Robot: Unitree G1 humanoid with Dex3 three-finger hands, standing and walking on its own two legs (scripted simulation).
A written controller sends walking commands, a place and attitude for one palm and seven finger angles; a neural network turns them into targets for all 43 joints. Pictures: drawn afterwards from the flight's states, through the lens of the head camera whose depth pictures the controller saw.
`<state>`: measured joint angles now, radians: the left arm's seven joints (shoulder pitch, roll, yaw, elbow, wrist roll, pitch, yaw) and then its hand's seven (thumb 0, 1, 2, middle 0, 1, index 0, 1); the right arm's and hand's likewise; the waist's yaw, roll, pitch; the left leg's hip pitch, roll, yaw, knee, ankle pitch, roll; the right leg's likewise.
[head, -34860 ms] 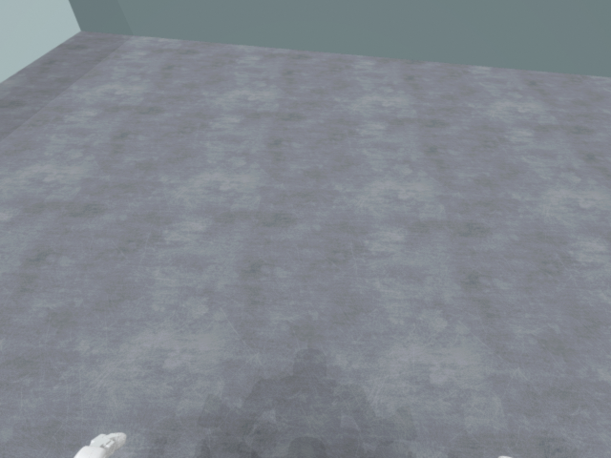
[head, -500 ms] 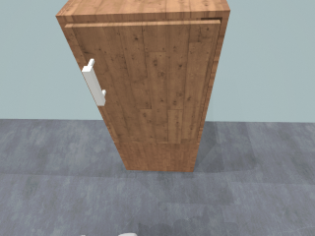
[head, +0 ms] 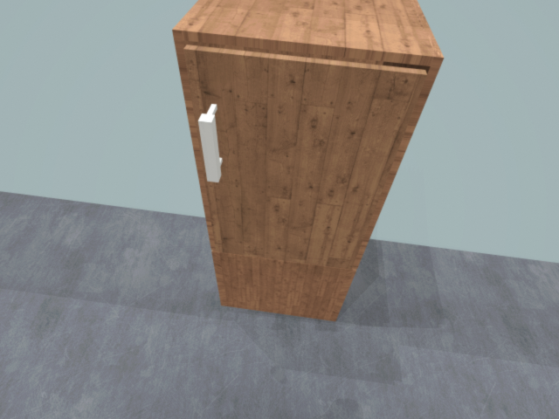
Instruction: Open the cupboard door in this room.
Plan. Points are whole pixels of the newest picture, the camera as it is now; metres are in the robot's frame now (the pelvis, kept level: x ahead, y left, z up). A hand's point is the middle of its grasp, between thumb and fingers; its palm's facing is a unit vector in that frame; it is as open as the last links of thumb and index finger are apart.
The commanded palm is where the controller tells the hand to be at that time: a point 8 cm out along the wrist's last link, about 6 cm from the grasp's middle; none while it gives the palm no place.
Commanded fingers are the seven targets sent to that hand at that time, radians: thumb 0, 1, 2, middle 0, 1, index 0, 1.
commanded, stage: come to a stop and stand still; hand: left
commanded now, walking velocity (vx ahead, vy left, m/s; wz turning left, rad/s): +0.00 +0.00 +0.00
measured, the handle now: (213, 143) +0.58 +0.19 +0.06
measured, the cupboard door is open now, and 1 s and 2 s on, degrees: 0 0 0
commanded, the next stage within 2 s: look again from close up in 0.14 s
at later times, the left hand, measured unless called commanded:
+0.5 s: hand out of the picture +0.04 +0.22 -0.17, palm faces +0.03 -0.96 -0.27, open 7.4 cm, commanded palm none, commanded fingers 0.00 0.90 0.90 -0.20 -0.30 -0.20 -0.30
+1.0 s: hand out of the picture -0.02 +0.23 -0.16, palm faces +0.02 -0.96 -0.28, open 7.4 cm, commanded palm none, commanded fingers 0.00 0.90 0.90 -0.20 -0.30 -0.20 -0.30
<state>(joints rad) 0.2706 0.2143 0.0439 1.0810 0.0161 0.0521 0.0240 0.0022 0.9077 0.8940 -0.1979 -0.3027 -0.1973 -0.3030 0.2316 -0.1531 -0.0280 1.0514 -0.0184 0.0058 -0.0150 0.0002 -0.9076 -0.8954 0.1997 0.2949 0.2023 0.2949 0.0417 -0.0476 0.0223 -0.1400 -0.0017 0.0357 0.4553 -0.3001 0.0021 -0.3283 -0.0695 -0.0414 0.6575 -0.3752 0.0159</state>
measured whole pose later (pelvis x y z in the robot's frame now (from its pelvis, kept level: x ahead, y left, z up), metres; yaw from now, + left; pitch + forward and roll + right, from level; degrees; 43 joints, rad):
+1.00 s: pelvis -0.05 +0.01 +0.00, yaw +1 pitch -3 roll +0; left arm 0.27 0.27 0.00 1.04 0.02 0.02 0.02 0.00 0.91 0.89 -0.20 -0.30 -0.20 -0.30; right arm 0.26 -0.26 -0.01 1.04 -0.02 0.01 0.01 0.00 -0.90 -0.90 0.20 0.30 0.20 0.30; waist 0.01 0.00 -0.01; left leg -0.18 -0.01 0.03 0.47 -0.25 0.02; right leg -0.24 -0.05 -0.05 0.45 -0.20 0.02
